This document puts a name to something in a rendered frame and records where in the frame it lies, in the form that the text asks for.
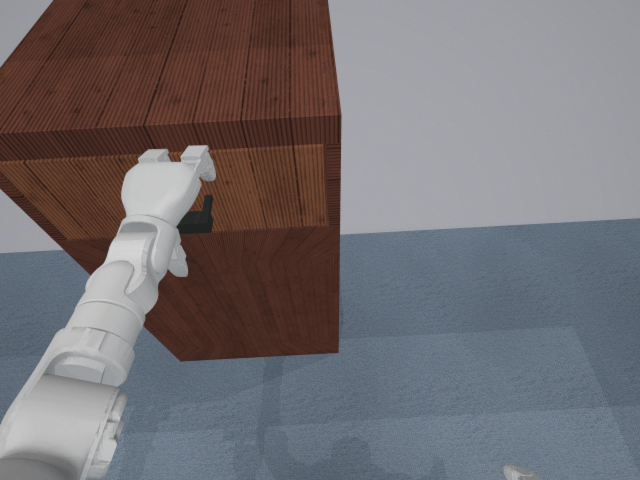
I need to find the handle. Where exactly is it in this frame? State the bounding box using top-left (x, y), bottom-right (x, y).
top-left (176, 195), bottom-right (213, 234)

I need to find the left robot hand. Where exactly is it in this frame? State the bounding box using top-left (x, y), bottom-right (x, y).
top-left (121, 145), bottom-right (216, 277)

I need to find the robot left upper arm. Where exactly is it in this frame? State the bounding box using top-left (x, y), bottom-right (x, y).
top-left (0, 373), bottom-right (128, 480)

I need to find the cabinet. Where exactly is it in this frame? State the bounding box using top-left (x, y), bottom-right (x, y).
top-left (0, 0), bottom-right (341, 362)

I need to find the drawer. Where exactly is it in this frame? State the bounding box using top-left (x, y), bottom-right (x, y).
top-left (0, 144), bottom-right (326, 239)

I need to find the robot left forearm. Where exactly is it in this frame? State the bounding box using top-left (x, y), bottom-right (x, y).
top-left (0, 215), bottom-right (177, 455)

